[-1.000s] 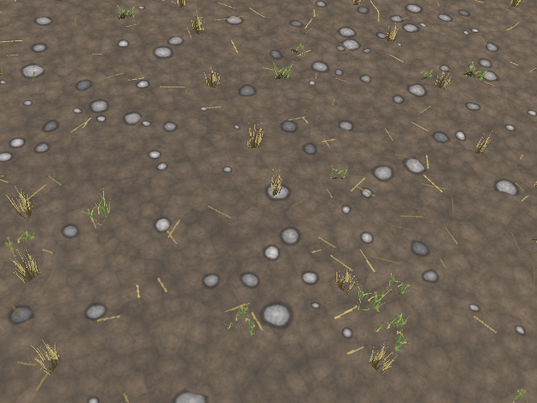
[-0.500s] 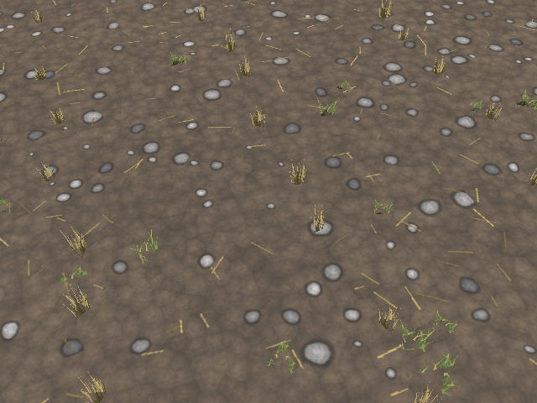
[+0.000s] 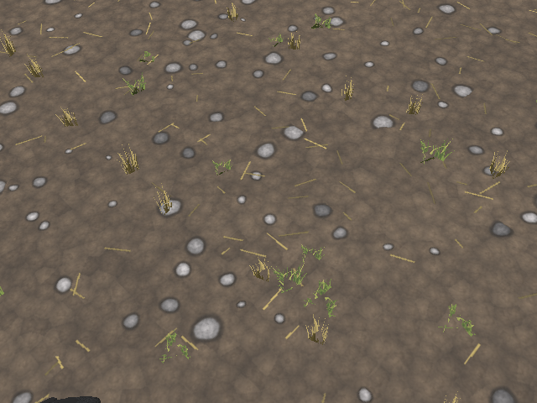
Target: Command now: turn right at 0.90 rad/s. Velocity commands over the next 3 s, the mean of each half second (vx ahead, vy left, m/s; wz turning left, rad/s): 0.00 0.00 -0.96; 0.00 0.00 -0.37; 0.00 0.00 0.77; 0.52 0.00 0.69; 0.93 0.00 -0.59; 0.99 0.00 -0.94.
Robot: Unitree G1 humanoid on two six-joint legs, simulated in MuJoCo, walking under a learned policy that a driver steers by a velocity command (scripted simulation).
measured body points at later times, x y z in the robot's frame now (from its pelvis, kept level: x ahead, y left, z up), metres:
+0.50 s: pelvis +0.04 +0.01 +0.01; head +0.08 +0.00 +0.46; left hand +0.34 +0.18 -0.07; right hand +0.07 -0.33 -0.07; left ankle +0.12 +0.09 -0.72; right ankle -0.01 -0.10 -0.69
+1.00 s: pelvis +0.02 -0.04 +0.01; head +0.04 -0.07 +0.46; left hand +0.32 +0.03 -0.06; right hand -0.09 -0.32 -0.11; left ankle +0.08 +0.09 -0.66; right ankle -0.05 -0.12 -0.72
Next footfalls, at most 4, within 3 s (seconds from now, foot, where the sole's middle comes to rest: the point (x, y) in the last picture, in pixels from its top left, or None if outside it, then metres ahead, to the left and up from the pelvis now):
0.44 left None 0.16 0.07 -0.76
0.84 right None -0.02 -0.14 -0.76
1.28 left None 0.12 0.06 -0.76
1.78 right None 0.17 -0.17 -0.76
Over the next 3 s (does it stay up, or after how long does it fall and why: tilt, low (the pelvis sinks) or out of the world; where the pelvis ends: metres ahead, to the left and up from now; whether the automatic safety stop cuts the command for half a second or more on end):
stays up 1.02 -0.12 -0.01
